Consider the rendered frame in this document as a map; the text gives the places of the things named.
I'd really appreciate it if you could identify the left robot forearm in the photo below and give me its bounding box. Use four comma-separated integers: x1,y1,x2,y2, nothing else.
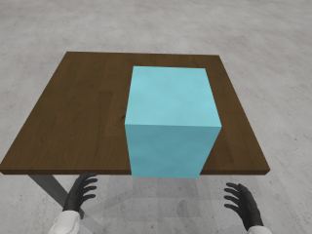
48,210,81,234

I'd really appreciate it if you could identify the right robot hand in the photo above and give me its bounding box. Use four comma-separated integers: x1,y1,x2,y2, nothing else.
223,182,264,231

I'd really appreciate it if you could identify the carton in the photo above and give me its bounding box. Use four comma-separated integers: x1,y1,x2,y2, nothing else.
125,66,222,178

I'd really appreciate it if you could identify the left robot hand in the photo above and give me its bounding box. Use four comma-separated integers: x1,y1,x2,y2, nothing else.
62,172,98,213

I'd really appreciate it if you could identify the table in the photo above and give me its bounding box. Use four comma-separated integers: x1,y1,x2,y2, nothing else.
0,51,270,219

